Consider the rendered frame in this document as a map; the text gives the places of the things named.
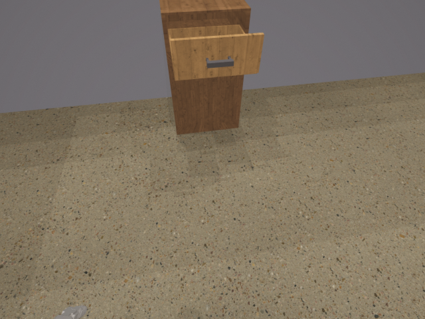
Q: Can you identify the cabinet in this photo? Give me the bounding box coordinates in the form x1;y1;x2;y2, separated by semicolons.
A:
159;0;251;135

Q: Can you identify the left robot hand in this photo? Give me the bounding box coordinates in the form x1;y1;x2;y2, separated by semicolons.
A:
54;306;87;319

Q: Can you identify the handle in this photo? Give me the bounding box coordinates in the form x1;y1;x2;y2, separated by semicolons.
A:
206;56;234;68

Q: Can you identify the drawer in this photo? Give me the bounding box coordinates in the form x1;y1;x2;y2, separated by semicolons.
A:
168;25;264;81

